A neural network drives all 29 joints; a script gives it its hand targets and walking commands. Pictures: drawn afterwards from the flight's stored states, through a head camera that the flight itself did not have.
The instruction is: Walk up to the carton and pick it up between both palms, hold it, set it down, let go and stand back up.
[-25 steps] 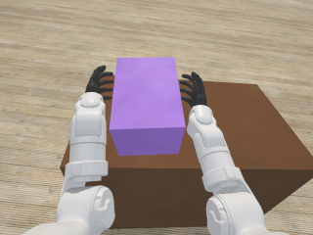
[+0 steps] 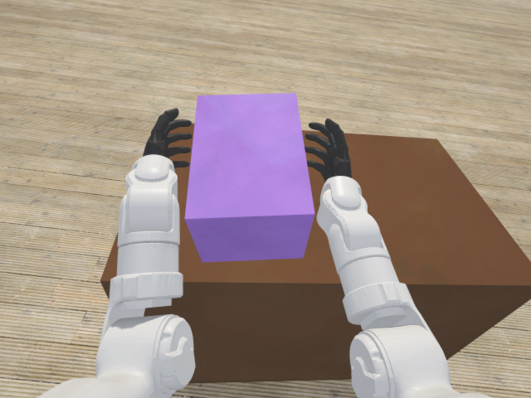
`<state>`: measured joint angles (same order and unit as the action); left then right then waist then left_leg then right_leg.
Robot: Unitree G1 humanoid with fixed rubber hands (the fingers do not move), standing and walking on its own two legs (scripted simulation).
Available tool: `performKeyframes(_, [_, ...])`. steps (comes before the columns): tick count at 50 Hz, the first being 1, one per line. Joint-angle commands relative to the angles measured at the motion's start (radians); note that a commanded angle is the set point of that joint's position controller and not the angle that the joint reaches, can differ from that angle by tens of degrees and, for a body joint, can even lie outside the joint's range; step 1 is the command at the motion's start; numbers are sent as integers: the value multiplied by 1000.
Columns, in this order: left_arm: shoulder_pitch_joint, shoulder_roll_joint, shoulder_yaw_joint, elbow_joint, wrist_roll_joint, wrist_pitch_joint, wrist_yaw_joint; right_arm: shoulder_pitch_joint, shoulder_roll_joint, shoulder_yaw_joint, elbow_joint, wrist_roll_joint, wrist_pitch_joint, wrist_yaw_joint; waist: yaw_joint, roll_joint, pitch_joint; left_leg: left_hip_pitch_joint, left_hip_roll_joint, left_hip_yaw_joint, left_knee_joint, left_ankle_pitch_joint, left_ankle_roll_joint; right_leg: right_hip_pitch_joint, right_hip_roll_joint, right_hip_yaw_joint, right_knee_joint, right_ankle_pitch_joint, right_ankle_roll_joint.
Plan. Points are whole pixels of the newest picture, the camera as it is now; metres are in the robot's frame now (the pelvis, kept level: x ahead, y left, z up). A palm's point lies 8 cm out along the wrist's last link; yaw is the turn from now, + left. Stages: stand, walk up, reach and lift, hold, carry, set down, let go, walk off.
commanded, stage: hold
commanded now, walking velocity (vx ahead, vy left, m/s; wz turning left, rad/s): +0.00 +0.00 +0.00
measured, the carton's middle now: (250, 176) +0.41 +0.03 +0.13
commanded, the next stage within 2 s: none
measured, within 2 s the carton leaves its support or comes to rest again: neither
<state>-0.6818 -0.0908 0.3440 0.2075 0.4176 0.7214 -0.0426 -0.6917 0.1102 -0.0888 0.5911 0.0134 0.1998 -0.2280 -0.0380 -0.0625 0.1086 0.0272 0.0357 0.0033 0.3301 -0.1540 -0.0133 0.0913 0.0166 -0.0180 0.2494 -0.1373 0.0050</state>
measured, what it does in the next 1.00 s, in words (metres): stands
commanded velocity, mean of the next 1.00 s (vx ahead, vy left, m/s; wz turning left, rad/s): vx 0.00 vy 0.00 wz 0.00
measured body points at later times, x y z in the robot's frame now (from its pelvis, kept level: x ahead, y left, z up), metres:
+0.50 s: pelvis +0.00 +0.00 +0.00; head -0.04 +0.03 +0.45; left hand +0.38 +0.16 +0.18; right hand +0.38 -0.10 +0.18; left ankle +0.03 +0.13 -0.75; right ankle +0.02 -0.12 -0.75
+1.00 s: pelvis +0.00 +0.00 +0.00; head -0.04 +0.03 +0.45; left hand +0.38 +0.16 +0.18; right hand +0.38 -0.10 +0.18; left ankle +0.03 +0.13 -0.75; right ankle +0.02 -0.12 -0.75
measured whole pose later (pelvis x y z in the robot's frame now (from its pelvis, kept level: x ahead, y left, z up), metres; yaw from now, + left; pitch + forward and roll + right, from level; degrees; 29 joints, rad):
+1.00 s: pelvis +0.00 +0.00 +0.00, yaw +0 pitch -12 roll -1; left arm -0.67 -0.09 0.34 0.16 0.43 0.74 -0.06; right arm -0.69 0.11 -0.07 0.56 0.02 0.21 -0.23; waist -0.04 -0.06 0.12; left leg 0.03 0.04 0.00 0.33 -0.15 -0.01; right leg 0.10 0.02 -0.02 0.25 -0.14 0.00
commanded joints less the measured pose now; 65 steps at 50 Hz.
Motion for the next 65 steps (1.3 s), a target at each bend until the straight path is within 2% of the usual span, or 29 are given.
performKeyframes(1, [-467,-538,-488,-153,-112,-48,-182,-581,402,308,-233,87,-58,100,-143,77,-333,119,-67,72,-44,209,-33,77,48,-117,-16,118,35])
performKeyframes(4, [-492,-528,-489,-186,-122,-58,-192,-540,436,331,-248,81,-53,90,-152,59,-363,119,-78,73,-35,219,-26,100,39,-107,-2,164,49])
performKeyframes(8, [-499,-556,-530,-189,-132,-51,-186,-583,416,315,-256,91,-60,87,-165,101,-376,135,-64,63,-20,251,-49,74,48,-116,3,154,34])
performKeyframes(9, [-489,-540,-498,-205,-114,-52,-186,-568,424,332,-258,96,-56,90,-138,91,-369,140,-70,70,-24,255,-43,96,47,-122,5,152,40])
performKeyframes(11, [-447,-546,-477,-174,-102,-41,-186,-556,412,323,-250,98,-50,92,-133,79,-325,128,-69,76,-38,255,-38,96,55,-118,-6,145,40])
performKeyframes(12, [-455,-507,-447,-120,-74,-30,-193,-545,390,286,-181,91,-39,92,-140,84,-240,84,-72,77,-66,154,-29,70,45,-109,-27,63,35])
performKeyframes(14, [-502,-527,-460,-156,-92,-35,-193,-569,410,274,-194,85,-46,101,-145,89,-265,82,-67,74,-64,129,-31,64,36,-108,-22,55,33])
performKeyframes(17, [-471,-547,-495,-198,-127,-40,-193,-551,409,303,-262,105,-55,99,-149,93,-344,119,-61,74,-45,218,-42,89,42,-114,0,136,29])
performKeyframes(21, [-490,-538,-462,-161,-112,-46,-193,-597,404,287,-256,84,-59,105,-131,78,-347,111,-64,74,-55,161,-28,74,39,-115,-14,93,29])
performKeyframes(23, [-456,-503,-436,-166,-86,-36,-201,-525,420,303,-229,83,-46,92,-142,66,-298,117,-71,85,-53,211,-25,101,34,-111,-8,148,39])
performKeyframes(25, [-472,-516,-454,-163,-91,-38,-196,-529,404,301,-202,80,-41,98,-138,77,-271,95,-72,80,-60,175,-30,89,33,-109,-13,118,37])
performKeyframes(26, [-481,-524,-466,-163,-111,-40,-196,-586,414,304,-264,85,-55,97,-133,76,-345,111,-72,80,-52,181,-25,93,39,-108,-15,126,35])
performKeyframes(28, [-513,-521,-466,-172,-93,-48,-188,-571,411,294,-206,87,-48,105,-130,95,-317,104,-70,79,-63,159,-26,74,41,-108,-11,79,32])
performKeyframes(30, [-451,-512,-470,-201,-105,-46,-201,-513,427,330,-260,80,-46,90,-145,54,-345,138,-74,80,-42,272,-27,118,38,-112,2,196,44])
performKeyframes(33, [-457,-514,-473,-214,-112,-50,-195,-539,443,341,-285,93,-57,92,-131,69,-365,139,-74,78,-28,261,-28,126,42,-106,-2,185,42])
performKeyframes(34, [-443,-536,-508,-226,-120,-44,-197,-504,427,334,-278,94,-50,86,-165,86,-362,152,-70,74,-15,299,-37,113,45,-102,6,212,38])
performKeyframes(35, [-463,-515,-482,-197,-109,-44,-194,-555,413,320,-264,86,-50,89,-147,74,-337,130,-67,71,-32,231,-31,88,43,-112,-4,162,38])
performKeyframes(42, [-458,-537,-482,-194,-108,-40,-197,-513,406,291,-221,85,-45,98,-151,101,-288,110,-65,80,-59,190,-44,89,43,-115,-10,96,27])
performKeyframes(47, [-467,-505,-422,-127,-85,-33,-207,-545,407,269,-213,56,-42,101,-130,49,-257,83,-70,84,-87,108,-17,69,36,-109,-22,55,33])
performKeyframes(49, [-485,-506,-446,-141,-87,-33,-206,-529,401,270,-186,68,-41,103,-147,89,-267,87,-70,82,-82,104,-29,66,36,-112,-16,47,31])
performKeyframes(50, [-483,-512,-451,-165,-97,-36,-206,-550,403,283,-231,76,-52,106,-139,75,-304,99,-65,84,-70,144,-26,86,37,-121,-7,83,27])
performKeyframes(51, [-502,-531,-472,-175,-99,-38,-195,-556,393,275,-219,73,-52,115,-139,115,-325,108,-58,73,-75,144,-37,61,41,-112,-8,64,21])
performKeyframes(52, [-454,-514,-442,-187,-88,-42,-198,-509,418,299,-230,74,-51,108,-130,80,-311,114,-65,82,-66,194,-36,97,43,-110,-4,106,25])
performKeyframes(55, [-427,-533,-517,-245,-130,-37,-194,-515,422,352,-311,110,-58,88,-161,77,-396,168,-73,80,-14,311,-40,114,44,-109,7,242,37])
performKeyframes(56, [-423,-535,-503,-229,-135,-38,-194,-561,420,353,-338,115,-60,85,-147,81,-402,162,-69,72,-15,300,-38,110,49,-112,5,213,41])
performKeyframes(59, [-421,-528,-517,-259,-128,-37,-200,-485,405,348,-300,108,-43,82,-166,89,-363,159,-70,72,-17,320,-47,117,50,-112,5,222,39])
performKeyframes(63, [-481,-500,-454,-219,-97,-34,-202,-514,406,309,-238,92,-31,98,-125,71,-286,107,-66,81,-60,175,-25,78,39,-110,-15,89,35])
performKeyframes(64, [-455,-510,-471,-202,-99,-30,-205,-494,401,302,-217,81,-31,97,-149,72,-273,108,-68,80,-67,153,-27,69,38,-108,-19,87,30])
performKeyframes(65, [-461,-504,-463,-221,-100,-39,-202,-518,408,308,-262,82,-41,95,-137,76,-307,115,-66,83,-65,160,-23,81,36,-116,-11,99,35])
